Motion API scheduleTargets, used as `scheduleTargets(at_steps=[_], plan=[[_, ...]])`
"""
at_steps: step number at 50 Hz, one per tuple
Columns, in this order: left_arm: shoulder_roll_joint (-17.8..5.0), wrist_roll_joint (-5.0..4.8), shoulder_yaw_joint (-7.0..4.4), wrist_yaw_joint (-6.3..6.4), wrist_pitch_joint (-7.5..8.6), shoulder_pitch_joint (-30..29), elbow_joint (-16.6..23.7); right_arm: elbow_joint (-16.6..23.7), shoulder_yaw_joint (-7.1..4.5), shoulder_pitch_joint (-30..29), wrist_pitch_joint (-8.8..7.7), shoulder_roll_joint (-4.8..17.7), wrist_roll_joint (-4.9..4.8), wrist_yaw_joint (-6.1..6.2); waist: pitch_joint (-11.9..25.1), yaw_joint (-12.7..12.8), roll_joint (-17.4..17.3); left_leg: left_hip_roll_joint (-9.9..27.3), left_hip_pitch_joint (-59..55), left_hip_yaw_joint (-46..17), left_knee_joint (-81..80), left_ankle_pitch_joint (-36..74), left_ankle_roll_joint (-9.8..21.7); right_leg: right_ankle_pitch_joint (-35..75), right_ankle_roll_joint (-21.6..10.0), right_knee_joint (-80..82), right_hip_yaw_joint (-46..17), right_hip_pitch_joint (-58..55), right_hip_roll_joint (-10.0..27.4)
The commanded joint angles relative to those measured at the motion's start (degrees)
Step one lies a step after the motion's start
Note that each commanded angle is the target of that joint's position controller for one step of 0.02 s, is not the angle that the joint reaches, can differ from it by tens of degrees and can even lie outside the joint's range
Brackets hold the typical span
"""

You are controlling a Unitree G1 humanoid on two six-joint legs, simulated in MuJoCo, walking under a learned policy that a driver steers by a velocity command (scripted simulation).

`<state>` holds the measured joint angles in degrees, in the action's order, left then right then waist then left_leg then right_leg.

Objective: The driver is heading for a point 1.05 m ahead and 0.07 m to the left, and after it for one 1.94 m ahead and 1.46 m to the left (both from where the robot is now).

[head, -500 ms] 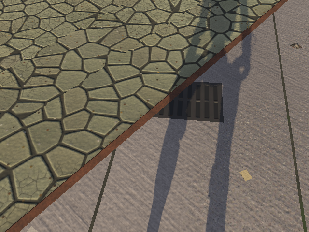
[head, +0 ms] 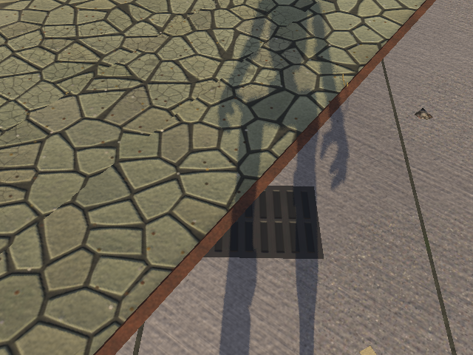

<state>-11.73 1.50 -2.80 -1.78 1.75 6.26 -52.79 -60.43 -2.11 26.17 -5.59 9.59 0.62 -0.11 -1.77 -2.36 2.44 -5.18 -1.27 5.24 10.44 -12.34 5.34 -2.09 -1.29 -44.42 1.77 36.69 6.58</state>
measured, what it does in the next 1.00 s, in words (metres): walks ahead: right foot, then left foot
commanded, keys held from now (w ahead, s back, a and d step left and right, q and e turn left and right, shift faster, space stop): w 0.36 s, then no key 0.58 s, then w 0.06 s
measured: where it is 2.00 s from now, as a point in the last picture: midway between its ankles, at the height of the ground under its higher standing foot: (229, 264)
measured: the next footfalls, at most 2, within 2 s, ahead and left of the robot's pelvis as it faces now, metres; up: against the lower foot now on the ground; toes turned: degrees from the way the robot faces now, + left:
right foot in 0.18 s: +0.28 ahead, -0.11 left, +0.00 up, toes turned -5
left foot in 0.68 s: +0.48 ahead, +0.05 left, +0.00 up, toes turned +3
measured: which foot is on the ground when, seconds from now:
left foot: down 0.00-0.20, up 0.22-0.66, down 0.68-1.00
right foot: up 0.00-0.16, down 0.18-0.68, up 0.70-0.98, down 1.00-1.00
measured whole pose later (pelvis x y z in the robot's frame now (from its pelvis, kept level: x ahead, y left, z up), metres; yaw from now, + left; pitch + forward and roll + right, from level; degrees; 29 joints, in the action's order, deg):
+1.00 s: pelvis +0.37 -0.02 -0.01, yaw -1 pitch -1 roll +1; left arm -9.2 1.7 -0.7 1.9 -1.2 15.5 -62.7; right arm -60.0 -0.7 14.6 -0.4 9.2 0.0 1.5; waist -0.8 0.1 1.2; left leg -2.9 16.1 6.0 24.0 -7.5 4.8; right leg -21.6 -1.4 -30.8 0.0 11.7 1.6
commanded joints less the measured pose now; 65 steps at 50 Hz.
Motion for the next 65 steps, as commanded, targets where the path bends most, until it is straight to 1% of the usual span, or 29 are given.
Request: scheduleTargets(at_steps=[1,5,8,9,10,11,12,13,15,18,23,28,32,33,34,35,36,38,39,41,46,48,50,52,54,55,57,62,65], plan=[[-1.72,-0.26,0.27,0.02,0.79,-6.86,4.76,1.2,-1.04,3.89,-0.61,7.37,0.16,0.44,-4.23,-0.54,-6.18,15.7,0.09,-7.19,-2.99,24.47,5.43,2.3,-0.48,5.97,2.63,1.08,-2.1],[-2.78,-0.25,0.1,0.18,1.59,-9.07,6.45,0.23,-1.25,4.59,-0.22,8.27,0.84,1.11,-4.71,-0.08,-6.49,18.22,-6.4,-6.87,1.28,33.38,5.73,-3.19,-3.18,11.04,3.11,-0.61,-3.8],[-4.77,-0.12,-1.21,1.19,2.58,4.33,2.44,0.4,-1.64,1.51,0.12,9.73,0.9,1.28,2.07,6.27,-6.58,16.81,-5.75,-4.33,17.35,51.83,3.59,-6.89,-6.55,16.46,5.29,-18.46,-8.91],[-6.87,0.77,-2.19,1.76,3.18,14.4,-0.76,0.94,-1.4,0.72,0.2,9.18,0.43,1.16,7.63,10.12,-4.93,14.6,1.7,-2.75,29.33,44.17,2.47,-4.6,-8.39,18.09,2.54,-32.73,-6.45],[-12.76,2.25,-3.67,2.36,3.46,23.17,-1.93,3.23,-0.41,2.38,0.14,5.57,-1.06,0.7,15.74,11.42,3.33,9.45,17.38,0.27,49.08,19.75,0.54,-9.7,-12.73,19.47,-16.69,-49.09,9.17],[-14.6,0.88,-4.33,1.67,2.53,22.23,-2.22,2.93,-0.88,6.73,0.1,4.93,-2.0,0.21,20.54,8.49,11.85,-0.2,31.88,-3.29,65.27,-17.5,-0.48,-10.35,-19.17,28.17,-41.32,-55.79,18.62],[-11.96,-0.68,-3.72,1.32,2.05,14.91,-0.97,3.65,-1.75,1.45,0.52,8.44,-0.54,0.42,12.11,6.23,2.64,4.63,36.81,-8.52,67.39,-13.17,0.35,-14.77,-17.01,29.07,-34.23,-48.39,15.63],[-7.91,-0.9,-2.57,1.13,2.3,10.13,-0.14,4.97,-1.63,-3.23,0.22,7.64,-0.14,0.09,5.07,5.33,-0.19,6.72,37.42,-8.32,64.91,-8.57,0.37,-13.87,-15.4,31.02,-26.56,-39.8,13.46],[-3.57,-0.76,-1.18,1.36,3.12,8.29,-1.29,5.25,-1.6,-4.67,0.93,5.8,0.9,-0.31,-0.42,1.89,-0.59,10.07,32.69,-8.06,57.41,-4.32,-0.25,-6.73,-11.21,34.53,-16.63,-29.3,8.08],[-4.07,-0.87,-0.97,1.76,4.36,12.29,-3.48,4.89,-1.42,-3.56,2.73,4.09,1.66,-1.27,-0.18,0.16,0.22,10.58,30.46,-6.36,53.93,-2.2,-1.85,1.21,-10.6,36.08,-10.82,-26.98,5.55],[-4.96,-0.78,-0.34,1.83,4.56,15.55,-4.77,7.45,-0.88,-11.91,3.45,3.72,1.03,-0.77,-1.83,0.42,0.85,9.9,32.35,-2.56,41.2,4.49,-4.47,32.95,-9.36,32.68,-1.28,-27.7,2.86],[-4.64,-0.64,0.39,2.43,3.65,18.98,-6.41,8.09,0.12,-17.13,3.18,3.48,0.31,0.19,0.18,3.17,3.5,6.69,27.01,-0.38,28.0,10.21,-3.27,37.42,-7.63,28.79,0.74,-33.07,2.37],[-4.75,-0.51,0.42,3.32,2.77,17.51,-7.13,5.7,-0.39,-11.97,2.05,5.04,0.79,1.27,0.84,0.99,2.9,4.95,20.17,-1.37,18.87,6.72,-0.74,37.08,-7.31,19.64,-1.72,-36.59,4.12],[-4.98,-0.93,0.36,3.39,2.63,17.01,-7.33,4.14,-0.61,-7.67,1.19,5.46,1.1,1.51,2.23,-1.31,0.2,5.65,13.89,-2.26,11.47,16.15,-0.12,32.35,-5.64,13.6,-1.04,-35.69,2.4],[-4.2,-1.33,0.67,3.57,2.81,18.62,-6.59,2.77,-1.38,-2.42,0.27,9.28,1.73,1.75,7.48,-1.57,-4.2,13.59,2.86,-8.78,14.31,42.24,1.23,17.65,-3.56,5.51,0.18,-30.11,-0.32],[0.84,-3.35,1.69,3.7,2.11,27.22,-7.89,2.85,-1.45,-0.75,0.51,10.75,1.61,1.72,14.86,1.17,-13.02,27.44,-6.97,-21.25,17.15,66.66,11.25,-19.54,-1.8,-7.48,2.34,-22.29,-7.43],[-1.29,-2.8,0.95,3.93,0.53,26.89,-9.23,3.22,-0.77,-2.54,1.27,8.49,-0.57,1.29,17.05,0.6,-12.05,29.33,-3.77,-25.46,14.64,61.43,15.62,-35.85,-1.28,-12.63,-1.4,-20.65,-9.33],[-1.97,-0.04,0.44,3.58,-0.78,18.59,-7.93,4.32,0.22,-9.75,2.19,5.92,-0.33,1.51,6.13,2.03,-6.84,24.25,8.01,-20.66,8.04,36.85,12.5,-33.68,-0.65,-13.9,-3.99,-17.58,-7.33],[-1.22,0.13,0.47,3.36,-1.28,16.81,-7.83,4.47,0.75,-11.82,2.53,4.84,0.16,2.01,3.0,3.31,-6.5,21.71,12.92,-17.59,5.44,30.4,9.95,-30.12,-0.16,-10.4,-4.4,-18.78,-6.05],[0.66,0.04,1.04,3.27,-2.26,18.35,-9.07,4.2,1.11,-13.69,2.86,4.47,0.54,2.48,2.54,5.27,-7.97,17.68,17.11,-12.88,3.73,23.4,6.5,-26.04,0.94,-3.27,-3.04,-23.46,-5.83],[0.45,-0.67,1.55,4.13,-3.72,16.89,-10.6,3.0,0.7,-12.45,3.5,6.59,0.1,1.99,3.43,4.27,-8.36,16.23,18.44,-13.52,0.9,-1.98,4.38,-19.14,1.21,9.25,-1.06,-27.6,-6.02],[0.42,-0.03,1.78,3.86,-3.45,18.33,-11.47,2.62,0.07,-12.48,4.59,7.8,-0.65,1.78,2.12,4.84,-8.72,15.08,22.71,-14.28,-1.27,-19.31,2.15,-15.45,0.31,14.63,0.98,-31.58,-6.85],[-0.69,0.99,1.73,3.44,-2.62,20.5,-11.5,2.42,-1.09,-11.63,5.96,9.23,-1.25,1.54,-1.41,5.13,-8.82,14.66,26.4,-15.9,-2.68,-31.81,0.61,-24.18,-1.94,16.18,1.28,-30.83,-6.81],[-1.89,0.21,1.59,3.33,-1.99,21.96,-11.76,4.7,-1.16,-15.24,6.63,7.45,-1.62,1.05,-6.61,5.9,0.28,10.05,28.7,-10.32,3.36,-29.05,-1.03,-35.23,-5.53,26.21,-7.37,-24.66,-2.68],[-6.15,-0.7,0.06,3.78,-0.86,23.52,-12.36,6.84,-0.6,-18.72,5.8,3.63,-0.77,0.17,-8.42,6.53,13.69,1.69,31.76,-0.92,25.24,-9.94,-3.4,-44.67,-9.79,41.95,-26.68,-25.49,9.57],[-6.23,-0.29,-0.31,4.27,-0.55,20.13,-11.23,6.58,-1.01,-17.89,5.35,5.12,0.57,-0.27,-8.68,4.69,10.6,3.56,33.18,-2.8,32.66,-7.23,-3.11,-40.02,-10.11,43.64,-27.35,-25.42,11.51],[-5.9,-0.44,-0.57,4.36,0.37,17.49,-9.99,5.44,-1.58,-14.28,4.29,5.62,1.53,-1.28,-4.9,1.62,3.96,4.84,33.06,-4.22,36.6,-6.47,-3.07,-31.74,-8.85,41.46,-22.15,-28.6,8.54],[-5.24,-0.13,-0.97,3.75,1.62,20.45,-10.48,8.5,-0.84,-19.77,3.1,3.63,0.85,-1.4,-4.71,3.92,7.0,4.66,26.46,-0.9,25.5,-9.02,-3.29,-25.02,-9.26,37.11,-15.41,-27.78,5.51],[-6.6,-0.5,-1.68,3.22,1.36,19.91,-9.89,6.65,-1.01,-12.95,2.46,3.93,0.18,-0.67,-3.66,1.08,4.11,2.67,10.63,1.61,12.94,-3.63,-2.14,-22.02,-9.06,30.03,-13.21,-20.87,4.45]])
Keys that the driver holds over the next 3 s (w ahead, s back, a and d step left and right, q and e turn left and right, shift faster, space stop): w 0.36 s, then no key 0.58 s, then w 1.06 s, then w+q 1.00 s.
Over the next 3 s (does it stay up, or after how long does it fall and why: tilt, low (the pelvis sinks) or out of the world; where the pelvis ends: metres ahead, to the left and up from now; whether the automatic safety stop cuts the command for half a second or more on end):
stays up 1.36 0.09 -0.06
